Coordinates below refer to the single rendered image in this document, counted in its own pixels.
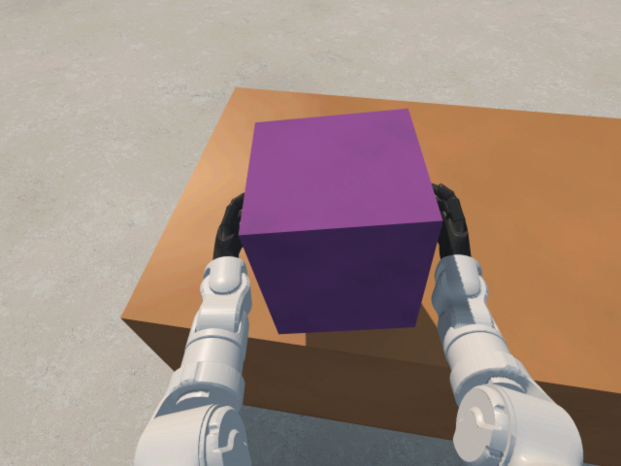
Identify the left robot forearm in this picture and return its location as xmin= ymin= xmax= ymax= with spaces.
xmin=134 ymin=256 xmax=252 ymax=466

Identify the right robot upper arm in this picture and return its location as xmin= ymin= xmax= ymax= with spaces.
xmin=453 ymin=383 xmax=583 ymax=466

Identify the pedestal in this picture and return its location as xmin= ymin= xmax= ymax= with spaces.
xmin=121 ymin=87 xmax=621 ymax=466

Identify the robot right hand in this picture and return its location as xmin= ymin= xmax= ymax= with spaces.
xmin=432 ymin=183 xmax=471 ymax=259

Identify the carton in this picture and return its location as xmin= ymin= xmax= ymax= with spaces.
xmin=239 ymin=109 xmax=442 ymax=334

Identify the robot left hand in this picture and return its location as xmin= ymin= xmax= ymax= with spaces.
xmin=212 ymin=193 xmax=245 ymax=260

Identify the left robot upper arm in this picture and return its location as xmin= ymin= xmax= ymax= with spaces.
xmin=135 ymin=403 xmax=251 ymax=466

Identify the right robot forearm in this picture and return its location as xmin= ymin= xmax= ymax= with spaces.
xmin=432 ymin=254 xmax=583 ymax=466

